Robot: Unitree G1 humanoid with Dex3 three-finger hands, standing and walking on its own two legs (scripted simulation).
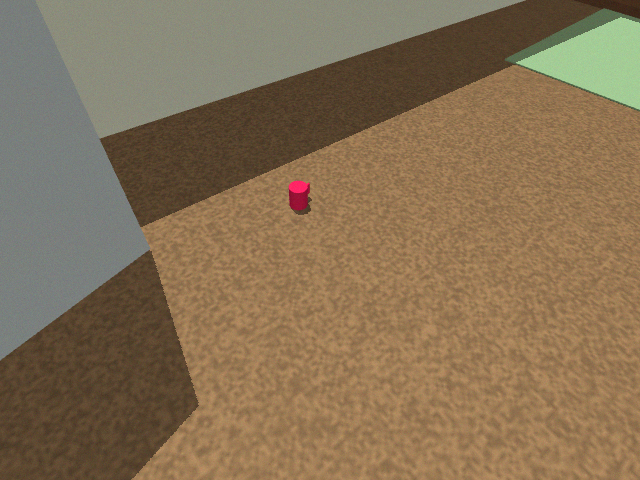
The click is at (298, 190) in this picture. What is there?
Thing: mug
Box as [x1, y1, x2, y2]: [289, 181, 309, 209]
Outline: 291,182 289,184 290,206 294,209 302,209 307,204 309,183 306,184 302,181
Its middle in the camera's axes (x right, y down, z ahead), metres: -0.08 -0.24 +1.81
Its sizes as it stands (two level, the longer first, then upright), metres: 0.120 0.086 0.107
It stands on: the floor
